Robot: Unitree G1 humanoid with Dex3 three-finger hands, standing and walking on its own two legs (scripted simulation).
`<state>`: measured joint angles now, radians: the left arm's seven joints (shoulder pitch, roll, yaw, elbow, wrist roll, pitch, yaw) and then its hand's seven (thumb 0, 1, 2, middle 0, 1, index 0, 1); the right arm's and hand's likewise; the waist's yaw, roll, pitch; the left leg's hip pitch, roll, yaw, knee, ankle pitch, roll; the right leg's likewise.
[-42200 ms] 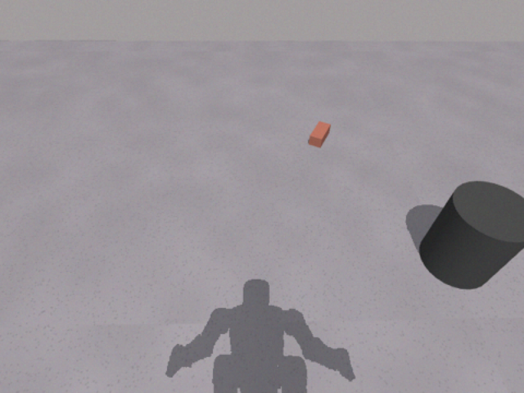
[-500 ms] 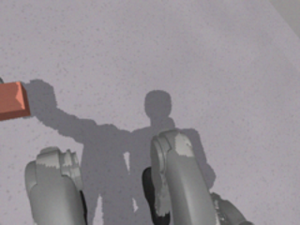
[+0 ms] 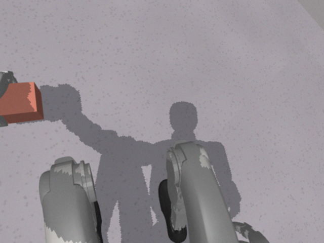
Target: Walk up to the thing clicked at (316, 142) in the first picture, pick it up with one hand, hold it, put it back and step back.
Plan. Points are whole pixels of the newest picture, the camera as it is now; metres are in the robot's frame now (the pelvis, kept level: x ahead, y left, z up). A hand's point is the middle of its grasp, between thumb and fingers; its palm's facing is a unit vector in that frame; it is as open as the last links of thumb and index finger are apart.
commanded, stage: lift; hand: left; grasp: from above
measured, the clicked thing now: out of the picture +0.46 +0.34 -0.17
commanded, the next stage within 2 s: hold in 1.60 s
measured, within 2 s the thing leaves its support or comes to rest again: neither
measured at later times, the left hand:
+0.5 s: hand out of the picture +0.40 +0.33 -0.01, palm faces -0.44 -0.10 -0.89, open 10.6 cm
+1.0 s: hand out of the picture +0.33 +0.30 +0.20, palm faces -0.43 -0.13 -0.89, open 10.5 cm
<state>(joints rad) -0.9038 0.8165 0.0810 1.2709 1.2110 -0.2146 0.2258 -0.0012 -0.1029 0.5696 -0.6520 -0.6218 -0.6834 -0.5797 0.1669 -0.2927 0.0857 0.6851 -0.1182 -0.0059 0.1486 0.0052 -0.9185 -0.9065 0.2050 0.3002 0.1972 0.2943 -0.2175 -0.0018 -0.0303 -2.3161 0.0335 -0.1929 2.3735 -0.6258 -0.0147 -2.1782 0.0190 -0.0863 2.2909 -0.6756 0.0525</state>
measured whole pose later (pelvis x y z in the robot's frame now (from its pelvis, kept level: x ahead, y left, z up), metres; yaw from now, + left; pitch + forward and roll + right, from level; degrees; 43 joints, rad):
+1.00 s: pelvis +0.02 +0.00 +0.27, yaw +8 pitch +21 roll -4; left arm -0.34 0.53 -0.10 0.68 0.98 -0.04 0.04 0.00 -0.06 0.55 -0.61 -0.65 -0.64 -0.61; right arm 0.16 -0.24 -0.01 0.69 0.03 0.03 -0.04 0.01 -0.90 -0.90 0.21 0.30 0.20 0.29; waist -0.07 0.05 -0.15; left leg -1.30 0.06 -0.05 1.46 -0.52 -0.01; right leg -1.23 -0.01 -0.03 1.41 -0.54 0.03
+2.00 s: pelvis +0.08 +0.01 +0.41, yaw +7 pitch +6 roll +0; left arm -0.31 0.40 -0.21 0.78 1.01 -0.01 0.05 0.00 -0.07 0.55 -0.62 -0.64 -0.65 -0.60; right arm 0.24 -0.25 -0.05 0.70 0.05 0.05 -0.04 0.01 -0.90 -0.90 0.21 0.30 0.20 0.29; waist -0.03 0.03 -0.07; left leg -0.48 0.04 0.04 0.69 -0.32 0.00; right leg -0.44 -0.03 0.02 0.67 -0.33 0.04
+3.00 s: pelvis +0.08 +0.00 +0.43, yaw +7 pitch +1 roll +0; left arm -0.24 0.40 -0.23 0.62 0.99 -0.01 -0.05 0.00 -0.07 0.54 -0.62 -0.64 -0.65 -0.60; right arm 0.19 -0.25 -0.03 0.67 0.07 0.10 -0.06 0.01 -0.90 -0.90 0.20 0.30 0.20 0.29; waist 0.01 0.05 -0.01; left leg -0.28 0.04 0.05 0.49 -0.22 -0.02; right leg -0.27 -0.03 0.03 0.51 -0.26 0.03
